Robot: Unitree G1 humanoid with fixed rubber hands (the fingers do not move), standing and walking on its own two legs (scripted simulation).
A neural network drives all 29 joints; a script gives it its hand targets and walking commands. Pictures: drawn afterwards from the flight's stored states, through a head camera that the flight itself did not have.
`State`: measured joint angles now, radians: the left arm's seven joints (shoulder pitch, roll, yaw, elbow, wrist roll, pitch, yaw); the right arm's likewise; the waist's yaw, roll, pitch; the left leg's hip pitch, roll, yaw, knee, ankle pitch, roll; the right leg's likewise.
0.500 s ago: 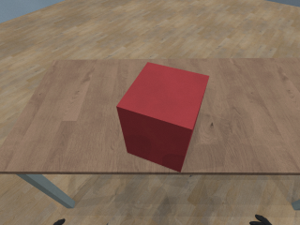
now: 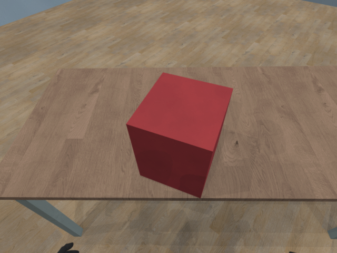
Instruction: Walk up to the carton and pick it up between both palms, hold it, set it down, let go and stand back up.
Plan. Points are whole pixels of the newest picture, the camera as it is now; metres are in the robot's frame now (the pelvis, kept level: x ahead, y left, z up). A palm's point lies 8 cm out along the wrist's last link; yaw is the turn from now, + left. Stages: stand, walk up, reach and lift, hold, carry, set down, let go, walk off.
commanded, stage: stand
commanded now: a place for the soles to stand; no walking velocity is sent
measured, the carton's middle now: (181, 136) +0.43 -0.02 +0.00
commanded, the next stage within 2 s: reach and lift in 0.24 s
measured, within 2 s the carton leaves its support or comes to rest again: neither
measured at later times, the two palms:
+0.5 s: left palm (78, 241) +0.18 +0.25 -0.11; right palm out of the picture +0.13 -0.28 -0.10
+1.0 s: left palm (54, 252) +0.15 +0.29 -0.07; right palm out of the picture +0.10 -0.22 -0.08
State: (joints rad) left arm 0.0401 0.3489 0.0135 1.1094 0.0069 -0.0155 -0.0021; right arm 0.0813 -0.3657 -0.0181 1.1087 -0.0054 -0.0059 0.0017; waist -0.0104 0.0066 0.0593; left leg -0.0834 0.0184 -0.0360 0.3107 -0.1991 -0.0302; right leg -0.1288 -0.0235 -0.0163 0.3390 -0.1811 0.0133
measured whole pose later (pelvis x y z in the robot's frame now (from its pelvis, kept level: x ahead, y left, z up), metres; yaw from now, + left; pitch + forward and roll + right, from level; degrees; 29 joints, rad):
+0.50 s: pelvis -0.02 +0.00 -0.02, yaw +1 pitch -6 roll -1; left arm 0.01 0.27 0.09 0.48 0.12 0.49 -0.04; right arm 0.02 -0.28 -0.09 0.92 -0.03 -0.14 0.02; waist -0.04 -0.04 0.21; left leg -0.16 0.06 -0.02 0.61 -0.35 -0.05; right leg -0.17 -0.01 -0.05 0.57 -0.30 0.01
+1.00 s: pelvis -0.01 +0.02 -0.01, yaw -3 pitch -7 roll -1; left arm 0.22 0.33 0.07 0.34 -0.02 0.37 -0.05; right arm 0.28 -0.14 -0.09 0.50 -0.04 -0.04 -0.05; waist 0.00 -0.01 0.16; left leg -0.06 0.04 0.06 0.44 -0.27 0.00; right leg -0.09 -0.02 0.02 0.39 -0.19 0.04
